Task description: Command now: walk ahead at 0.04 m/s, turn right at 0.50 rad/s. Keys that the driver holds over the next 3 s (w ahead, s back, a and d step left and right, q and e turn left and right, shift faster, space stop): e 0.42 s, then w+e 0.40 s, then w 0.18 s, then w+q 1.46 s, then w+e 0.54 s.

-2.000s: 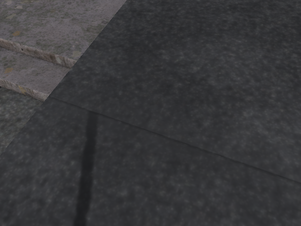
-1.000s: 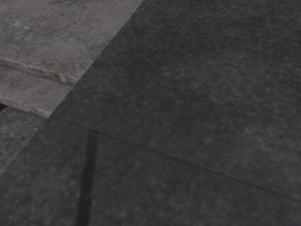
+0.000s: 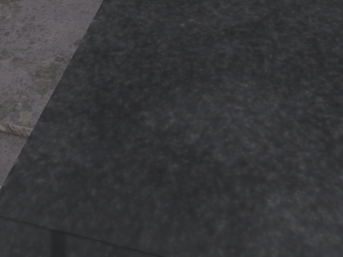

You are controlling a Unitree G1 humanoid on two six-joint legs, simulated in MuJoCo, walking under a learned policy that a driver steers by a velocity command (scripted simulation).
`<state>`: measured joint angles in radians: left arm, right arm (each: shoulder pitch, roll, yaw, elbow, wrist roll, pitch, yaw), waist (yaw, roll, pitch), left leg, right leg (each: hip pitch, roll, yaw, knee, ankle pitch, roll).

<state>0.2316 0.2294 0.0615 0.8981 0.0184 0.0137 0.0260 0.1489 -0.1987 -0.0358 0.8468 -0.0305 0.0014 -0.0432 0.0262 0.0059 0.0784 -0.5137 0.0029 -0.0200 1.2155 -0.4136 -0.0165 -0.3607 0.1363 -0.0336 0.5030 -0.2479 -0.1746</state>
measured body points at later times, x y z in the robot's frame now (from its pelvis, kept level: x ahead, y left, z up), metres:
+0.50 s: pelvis +0.03 +0.07 +0.01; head +0.06 +0.09 +0.46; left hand +0.21 +0.30 -0.12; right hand +0.07 -0.22 -0.09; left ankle +0.06 +0.16 -0.73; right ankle +0.04 -0.03 -0.68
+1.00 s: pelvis +0.13 -0.04 +0.00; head +0.15 -0.05 +0.45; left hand +0.44 +0.02 -0.08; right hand -0.05 -0.24 -0.13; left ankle +0.06 +0.16 -0.73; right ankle +0.14 -0.15 -0.72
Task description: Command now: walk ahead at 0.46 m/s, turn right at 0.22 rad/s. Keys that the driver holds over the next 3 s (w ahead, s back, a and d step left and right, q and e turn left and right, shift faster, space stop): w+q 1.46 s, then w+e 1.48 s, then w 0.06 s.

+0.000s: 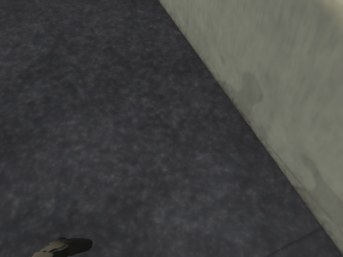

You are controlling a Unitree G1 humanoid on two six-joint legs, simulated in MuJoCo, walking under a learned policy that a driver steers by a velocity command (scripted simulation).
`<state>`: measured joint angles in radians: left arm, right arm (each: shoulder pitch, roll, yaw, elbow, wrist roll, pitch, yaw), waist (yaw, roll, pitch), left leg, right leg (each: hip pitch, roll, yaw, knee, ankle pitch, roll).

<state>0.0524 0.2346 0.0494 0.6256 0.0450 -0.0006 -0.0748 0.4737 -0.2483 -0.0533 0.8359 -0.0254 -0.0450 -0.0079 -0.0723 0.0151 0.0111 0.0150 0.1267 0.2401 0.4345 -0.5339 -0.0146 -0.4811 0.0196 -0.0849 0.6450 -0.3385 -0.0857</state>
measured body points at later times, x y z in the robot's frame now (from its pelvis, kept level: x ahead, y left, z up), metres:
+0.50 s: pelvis +0.27 -0.02 +0.01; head +0.31 -0.02 +0.46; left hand +0.20 +0.21 -0.12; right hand +0.50 -0.20 -0.09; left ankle +0.40 +0.06 -0.65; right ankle +0.08 -0.09 -0.71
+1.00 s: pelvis +0.57 +0.04 +0.06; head +0.60 +0.07 +0.50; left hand +0.70 +0.32 -0.02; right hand +0.68 -0.22 -0.06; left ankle +0.40 +0.04 -0.67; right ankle +0.75 +0.01 -0.64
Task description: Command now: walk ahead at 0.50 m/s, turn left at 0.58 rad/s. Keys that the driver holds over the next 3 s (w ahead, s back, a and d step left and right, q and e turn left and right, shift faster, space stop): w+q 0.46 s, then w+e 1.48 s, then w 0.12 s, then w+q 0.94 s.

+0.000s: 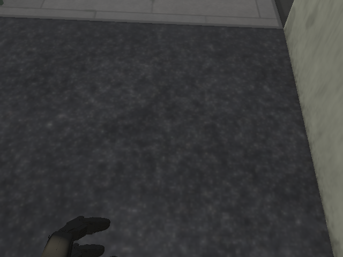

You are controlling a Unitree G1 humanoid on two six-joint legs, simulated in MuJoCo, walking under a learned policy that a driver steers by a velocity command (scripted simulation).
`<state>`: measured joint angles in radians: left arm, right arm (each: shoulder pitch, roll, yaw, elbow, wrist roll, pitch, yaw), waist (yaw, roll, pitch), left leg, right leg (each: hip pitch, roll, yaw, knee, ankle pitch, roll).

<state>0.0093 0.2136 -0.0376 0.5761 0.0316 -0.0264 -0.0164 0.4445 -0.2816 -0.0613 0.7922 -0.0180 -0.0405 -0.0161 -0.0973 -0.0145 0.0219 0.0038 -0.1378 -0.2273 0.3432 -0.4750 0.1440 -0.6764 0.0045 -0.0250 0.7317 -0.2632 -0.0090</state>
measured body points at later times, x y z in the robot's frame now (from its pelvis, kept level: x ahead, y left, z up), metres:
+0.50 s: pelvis +0.26 +0.04 +0.03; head +0.28 +0.06 +0.48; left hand +0.18 +0.31 -0.10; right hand +0.54 -0.10 -0.04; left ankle +0.34 +0.17 -0.68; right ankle +0.16 -0.12 -0.70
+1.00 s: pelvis +0.52 +0.13 +0.05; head +0.56 +0.14 +0.50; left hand +0.68 +0.38 -0.05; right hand +0.56 -0.12 -0.09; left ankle +0.34 +0.17 -0.68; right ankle +0.69 +0.08 -0.62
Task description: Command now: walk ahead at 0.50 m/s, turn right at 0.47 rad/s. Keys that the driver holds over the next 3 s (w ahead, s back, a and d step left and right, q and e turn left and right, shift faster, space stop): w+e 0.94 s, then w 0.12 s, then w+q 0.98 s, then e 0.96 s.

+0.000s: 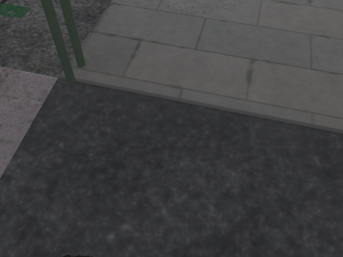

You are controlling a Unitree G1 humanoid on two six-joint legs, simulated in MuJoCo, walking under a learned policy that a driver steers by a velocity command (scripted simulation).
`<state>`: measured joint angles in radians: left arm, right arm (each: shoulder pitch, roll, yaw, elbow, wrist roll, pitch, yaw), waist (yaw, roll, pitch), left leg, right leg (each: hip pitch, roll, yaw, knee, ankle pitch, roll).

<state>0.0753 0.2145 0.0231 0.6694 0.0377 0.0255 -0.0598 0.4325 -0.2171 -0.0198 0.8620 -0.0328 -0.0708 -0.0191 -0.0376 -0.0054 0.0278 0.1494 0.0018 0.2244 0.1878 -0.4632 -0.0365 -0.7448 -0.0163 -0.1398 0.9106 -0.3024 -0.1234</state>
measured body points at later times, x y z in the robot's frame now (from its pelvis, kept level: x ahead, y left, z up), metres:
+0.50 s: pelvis +0.30 -0.03 +0.04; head +0.33 -0.05 +0.49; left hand +0.39 +0.25 -0.07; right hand +0.47 -0.29 -0.03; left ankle +0.48 +0.05 -0.65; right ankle +0.16 -0.06 -0.69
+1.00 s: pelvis +0.53 -0.15 +0.07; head +0.54 -0.18 +0.52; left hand +0.85 -0.10 +0.00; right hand +0.37 -0.38 -0.06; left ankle +0.49 +0.05 -0.66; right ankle +0.57 -0.30 -0.64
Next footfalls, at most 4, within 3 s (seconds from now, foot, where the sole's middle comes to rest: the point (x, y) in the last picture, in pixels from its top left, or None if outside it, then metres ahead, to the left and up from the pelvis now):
0.04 right None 0.20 -0.07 -0.72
0.52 left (164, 230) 0.53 0.03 -0.69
1.02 right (259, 206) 0.60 -0.33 -0.67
1.56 left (252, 124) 0.97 -0.37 -0.64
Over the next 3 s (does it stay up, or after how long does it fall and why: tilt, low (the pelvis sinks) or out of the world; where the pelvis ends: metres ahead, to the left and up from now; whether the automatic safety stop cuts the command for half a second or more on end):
stays up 1.19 -0.52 0.13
